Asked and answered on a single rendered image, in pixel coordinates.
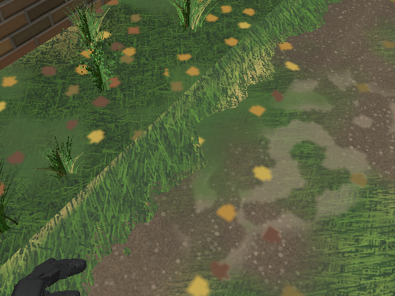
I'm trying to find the left robot hand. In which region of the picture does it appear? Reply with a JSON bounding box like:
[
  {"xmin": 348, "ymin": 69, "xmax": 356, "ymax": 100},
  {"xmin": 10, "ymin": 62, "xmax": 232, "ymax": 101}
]
[{"xmin": 11, "ymin": 258, "xmax": 86, "ymax": 296}]

